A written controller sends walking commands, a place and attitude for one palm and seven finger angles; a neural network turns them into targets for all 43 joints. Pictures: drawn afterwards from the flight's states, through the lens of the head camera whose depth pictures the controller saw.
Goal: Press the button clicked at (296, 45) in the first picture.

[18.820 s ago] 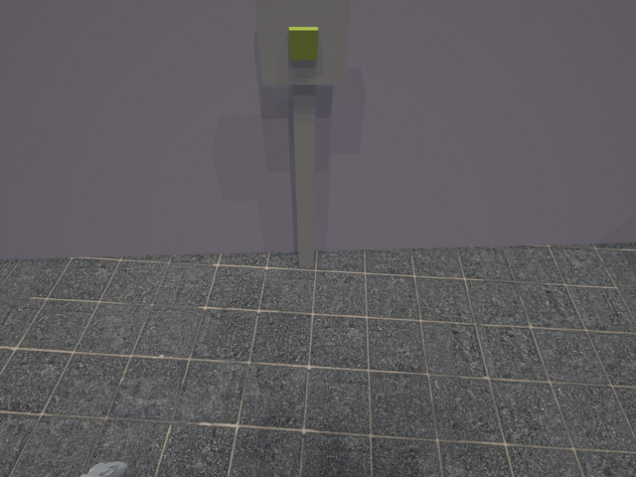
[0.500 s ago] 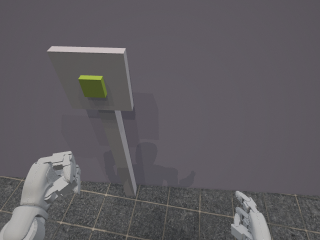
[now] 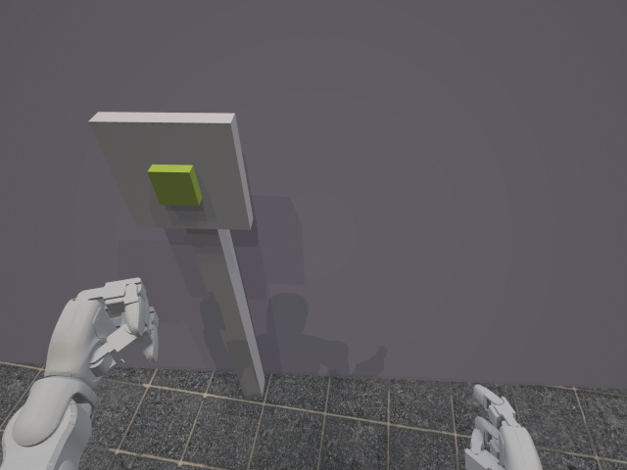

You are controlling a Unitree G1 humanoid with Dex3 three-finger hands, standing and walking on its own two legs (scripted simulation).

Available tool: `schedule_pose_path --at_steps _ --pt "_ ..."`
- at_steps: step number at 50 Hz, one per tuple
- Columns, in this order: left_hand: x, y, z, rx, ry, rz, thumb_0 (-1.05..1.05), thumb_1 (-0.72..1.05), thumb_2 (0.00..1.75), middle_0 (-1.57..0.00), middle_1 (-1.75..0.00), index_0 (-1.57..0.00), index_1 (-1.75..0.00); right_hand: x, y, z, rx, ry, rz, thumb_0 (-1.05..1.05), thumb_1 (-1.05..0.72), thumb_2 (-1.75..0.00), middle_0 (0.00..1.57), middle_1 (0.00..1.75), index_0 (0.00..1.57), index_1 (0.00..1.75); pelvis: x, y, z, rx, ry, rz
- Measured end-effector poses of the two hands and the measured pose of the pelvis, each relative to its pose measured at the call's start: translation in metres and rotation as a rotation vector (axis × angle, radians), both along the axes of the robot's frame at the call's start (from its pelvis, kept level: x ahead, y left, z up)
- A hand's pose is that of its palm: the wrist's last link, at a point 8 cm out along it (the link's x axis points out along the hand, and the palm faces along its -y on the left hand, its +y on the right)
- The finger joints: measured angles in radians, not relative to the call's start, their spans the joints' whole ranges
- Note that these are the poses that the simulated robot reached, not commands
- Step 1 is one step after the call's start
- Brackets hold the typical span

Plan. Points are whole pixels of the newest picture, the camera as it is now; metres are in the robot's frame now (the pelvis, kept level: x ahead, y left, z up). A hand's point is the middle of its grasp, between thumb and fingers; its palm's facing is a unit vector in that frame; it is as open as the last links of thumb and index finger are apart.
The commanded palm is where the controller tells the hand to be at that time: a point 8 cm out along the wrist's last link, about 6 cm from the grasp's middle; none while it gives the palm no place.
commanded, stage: raise the hand and make a fist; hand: left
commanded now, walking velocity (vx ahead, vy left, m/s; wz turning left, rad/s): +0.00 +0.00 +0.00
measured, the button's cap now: (176, 184) +0.49 +0.26 +0.13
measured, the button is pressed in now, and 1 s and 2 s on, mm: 0 0 0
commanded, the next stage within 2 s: aim a knuckle at the button in 0.12 s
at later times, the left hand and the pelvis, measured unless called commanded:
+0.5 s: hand (158, 307) +0.27 +0.21 +0.11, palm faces +0.07 -1.00 -0.06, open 3.1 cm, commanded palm +0.24 +0.26 +0.12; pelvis +0.00 -0.01 +0.00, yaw +0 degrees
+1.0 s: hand (175, 265) +0.34 +0.22 +0.10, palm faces +0.05 -1.00 -0.04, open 3.1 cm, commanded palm +0.32 +0.27 +0.11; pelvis +0.01 +0.00 +0.00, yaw -1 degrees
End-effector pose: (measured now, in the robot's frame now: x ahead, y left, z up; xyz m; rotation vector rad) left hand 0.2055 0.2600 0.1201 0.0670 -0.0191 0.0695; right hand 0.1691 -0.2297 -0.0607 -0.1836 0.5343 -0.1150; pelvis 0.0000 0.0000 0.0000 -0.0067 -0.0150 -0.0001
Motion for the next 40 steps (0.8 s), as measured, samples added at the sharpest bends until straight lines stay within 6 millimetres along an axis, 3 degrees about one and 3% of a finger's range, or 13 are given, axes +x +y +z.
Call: schedule_pose_path --at_steps 16,33,40 --pt "0.002 -0.006 -0.001 0.001 -0.005 0.004 0.02 0.89 0.9 -1.3 -1.5 -1.31 -1.5 0.002 -0.004 -0.005 0.015 0.008 0.005 0.02 -0.9 -0.9 0.2 0.3 0.2 0.3 -0.001 -0.009 0.0 0.003 -0.005 0.005" --pt "0.067 0.002 -0.009 -0.023 0.022 -0.011 0.02 0.9 0.9 -1.3 -1.5 -1.31 -1.5 -0.011 -0.019 -0.016 -0.01 0.1 -0.055 0.02 -0.9 -0.9 0.2 0.3 0.2 0.3 0.005 -0.007 0.0 0.009 0.028 -0.009" --pt "0.084 0.012 -0.014 -0.026 0.031 0.009 0.02 0.9 0.9 -1.3 -1.5 -1.3 -1.5 -0.018 -0.022 -0.018 -0.021 0.147 -0.084 0.02 -0.9 -0.9 0.2 0.3 0.2 0.3 0.01 -0.004 0.0 0.009 0.042 -0.019"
